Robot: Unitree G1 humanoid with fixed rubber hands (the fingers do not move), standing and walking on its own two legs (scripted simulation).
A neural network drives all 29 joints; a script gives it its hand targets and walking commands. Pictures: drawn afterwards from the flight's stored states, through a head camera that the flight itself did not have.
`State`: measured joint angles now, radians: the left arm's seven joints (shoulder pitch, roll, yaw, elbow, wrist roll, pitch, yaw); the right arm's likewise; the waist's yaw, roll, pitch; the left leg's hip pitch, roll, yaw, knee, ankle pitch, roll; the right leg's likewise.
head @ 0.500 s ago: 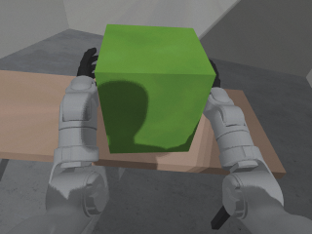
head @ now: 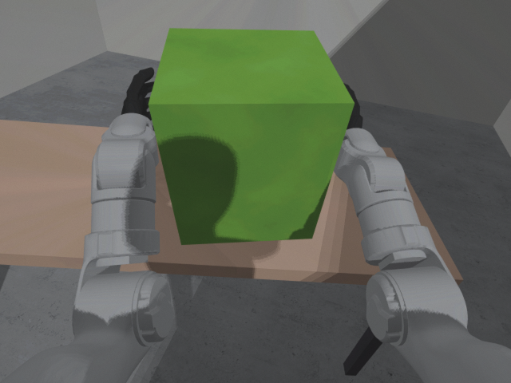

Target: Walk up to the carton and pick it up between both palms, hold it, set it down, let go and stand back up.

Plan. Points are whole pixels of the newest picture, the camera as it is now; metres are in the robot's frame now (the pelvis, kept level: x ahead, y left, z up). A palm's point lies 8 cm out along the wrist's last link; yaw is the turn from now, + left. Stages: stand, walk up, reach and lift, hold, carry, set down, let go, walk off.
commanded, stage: reach and lift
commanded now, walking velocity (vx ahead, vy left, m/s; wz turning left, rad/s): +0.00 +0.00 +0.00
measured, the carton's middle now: (245, 140) +0.40 +0.03 +0.22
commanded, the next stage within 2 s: hold in 0.54 s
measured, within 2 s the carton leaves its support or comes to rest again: neither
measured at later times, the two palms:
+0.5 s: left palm (135, 110) +0.38 +0.18 +0.27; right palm (351, 122) +0.39 -0.12 +0.26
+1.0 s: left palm (136, 103) +0.37 +0.17 +0.29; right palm (365, 111) +0.38 -0.13 +0.29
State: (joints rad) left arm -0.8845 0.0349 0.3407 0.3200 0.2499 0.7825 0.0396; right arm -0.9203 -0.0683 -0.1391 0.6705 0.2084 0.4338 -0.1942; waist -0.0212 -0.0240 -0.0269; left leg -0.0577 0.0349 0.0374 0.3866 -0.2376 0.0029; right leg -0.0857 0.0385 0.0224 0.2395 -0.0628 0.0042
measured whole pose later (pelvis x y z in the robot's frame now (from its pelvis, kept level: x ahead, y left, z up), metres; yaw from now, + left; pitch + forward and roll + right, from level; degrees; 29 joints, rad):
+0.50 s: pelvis +0.00 +0.00 +0.00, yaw +0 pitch -5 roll -2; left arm -0.94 0.05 0.35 0.32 0.25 0.83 0.03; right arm -0.98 -0.08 -0.14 0.67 0.22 0.49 -0.20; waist -0.03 -0.02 -0.03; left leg -0.06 0.03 0.04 0.39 -0.24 0.00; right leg -0.09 0.04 0.02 0.24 -0.06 0.00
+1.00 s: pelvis -0.01 +0.00 +0.00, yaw +0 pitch -6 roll -1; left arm -0.97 0.06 0.38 0.33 0.26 0.88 0.01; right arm -1.04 -0.11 -0.12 0.69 0.26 0.57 -0.23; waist -0.05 -0.02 -0.06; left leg -0.05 0.03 0.04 0.39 -0.23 0.00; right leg -0.09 0.04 0.02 0.26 -0.07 0.00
